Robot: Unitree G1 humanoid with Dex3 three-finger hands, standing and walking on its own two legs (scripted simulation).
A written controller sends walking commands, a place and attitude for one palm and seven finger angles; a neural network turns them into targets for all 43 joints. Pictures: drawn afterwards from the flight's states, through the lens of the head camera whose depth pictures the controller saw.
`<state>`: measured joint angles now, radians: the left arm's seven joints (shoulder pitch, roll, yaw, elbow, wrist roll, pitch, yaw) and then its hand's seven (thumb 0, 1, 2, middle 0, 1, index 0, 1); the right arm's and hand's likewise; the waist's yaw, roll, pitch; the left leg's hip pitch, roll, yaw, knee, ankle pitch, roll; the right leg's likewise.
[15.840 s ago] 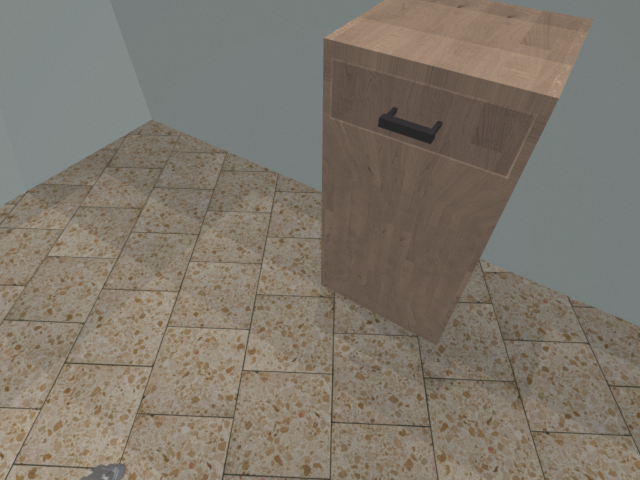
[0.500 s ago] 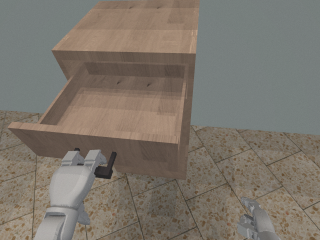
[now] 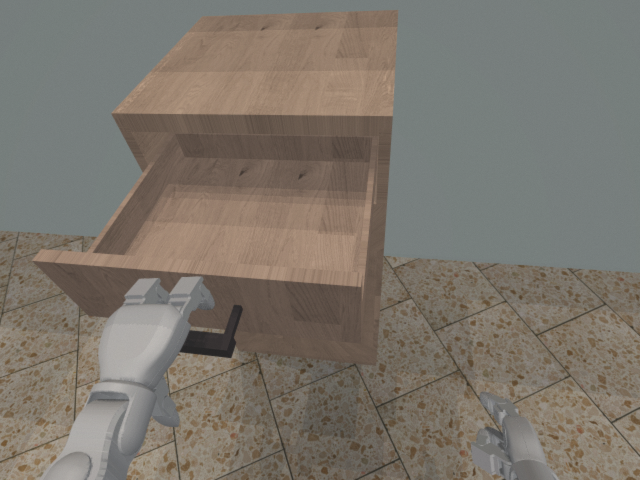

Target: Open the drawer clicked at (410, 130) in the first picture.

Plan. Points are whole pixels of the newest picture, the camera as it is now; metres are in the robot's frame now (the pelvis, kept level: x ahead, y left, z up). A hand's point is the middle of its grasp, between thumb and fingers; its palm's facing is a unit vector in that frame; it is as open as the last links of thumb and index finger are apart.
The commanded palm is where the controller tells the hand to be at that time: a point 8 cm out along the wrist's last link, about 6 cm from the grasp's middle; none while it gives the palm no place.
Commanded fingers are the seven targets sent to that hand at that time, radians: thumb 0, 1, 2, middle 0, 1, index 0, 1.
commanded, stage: lift the hand off the handle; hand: left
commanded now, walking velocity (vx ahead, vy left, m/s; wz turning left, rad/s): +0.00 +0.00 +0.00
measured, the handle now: (193, 325) +0.28 +0.21 +0.04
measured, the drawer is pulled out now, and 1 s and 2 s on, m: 0.29 0.29 0.29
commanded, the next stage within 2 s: draw the hand back to the body in 0.94 s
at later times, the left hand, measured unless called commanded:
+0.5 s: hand (146, 306) +0.25 +0.22 +0.14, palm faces +0.16 -0.08 -0.98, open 13.6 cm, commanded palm +0.21 +0.22 +0.19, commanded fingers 0.00 -0.50 0.30 -0.30 -1.20 -0.30 -1.20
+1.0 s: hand (138, 270) +0.26 +0.22 +0.18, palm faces +0.15 -0.07 -0.99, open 13.9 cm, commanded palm +0.22 +0.21 +0.24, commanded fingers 0.00 -0.50 0.30 -0.30 -1.20 -0.30 -1.20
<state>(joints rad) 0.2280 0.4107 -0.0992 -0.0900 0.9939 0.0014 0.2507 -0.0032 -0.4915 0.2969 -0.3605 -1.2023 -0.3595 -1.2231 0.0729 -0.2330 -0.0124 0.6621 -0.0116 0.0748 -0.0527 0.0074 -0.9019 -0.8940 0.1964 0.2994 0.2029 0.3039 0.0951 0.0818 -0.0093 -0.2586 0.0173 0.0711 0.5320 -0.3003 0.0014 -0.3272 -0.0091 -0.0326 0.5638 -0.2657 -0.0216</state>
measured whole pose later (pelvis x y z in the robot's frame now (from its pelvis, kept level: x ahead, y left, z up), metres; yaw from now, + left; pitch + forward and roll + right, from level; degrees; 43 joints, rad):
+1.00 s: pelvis +0.01 +0.00 +0.01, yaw +1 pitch -2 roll +1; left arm 0.07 0.54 -0.03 -0.43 0.82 0.19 -0.11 0.00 -0.49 0.30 -0.32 -1.20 -0.32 -1.20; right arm 0.02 -0.28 0.04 0.62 0.04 0.16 0.03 0.01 -0.90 -0.89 0.19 0.30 0.20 0.30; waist 0.11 0.15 0.01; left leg -0.11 0.01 0.05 0.38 -0.24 0.00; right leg -0.17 -0.01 -0.06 0.42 -0.22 -0.02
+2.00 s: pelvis +0.02 +0.01 +0.01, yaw +2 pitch -4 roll -1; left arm 0.37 0.32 0.30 -0.58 -0.04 -0.14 0.11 -0.01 -0.16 0.44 -0.29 -0.98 -0.29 -0.98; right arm 0.18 -0.20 0.04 0.65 -0.01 -0.14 -0.07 0.01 -0.90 -0.89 0.20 0.30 0.20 0.30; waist 0.07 0.04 0.06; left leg -0.05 0.02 0.04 0.41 -0.29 0.01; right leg -0.08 0.00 -0.06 0.38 -0.23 -0.01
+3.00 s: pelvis +0.00 +0.01 +0.01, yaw +2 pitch +1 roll -1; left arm 0.57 0.40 0.41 -0.63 -0.06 -0.19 0.10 0.01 0.89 0.89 -0.21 -0.30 -0.21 -0.30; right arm 0.15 -0.24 -0.01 0.56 0.03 -0.05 -0.07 0.01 -0.90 -0.89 0.20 0.30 0.20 0.30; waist 0.00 0.05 0.02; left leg -0.24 0.02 0.04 0.48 -0.27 0.01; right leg -0.26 -0.01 -0.06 0.44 -0.21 -0.01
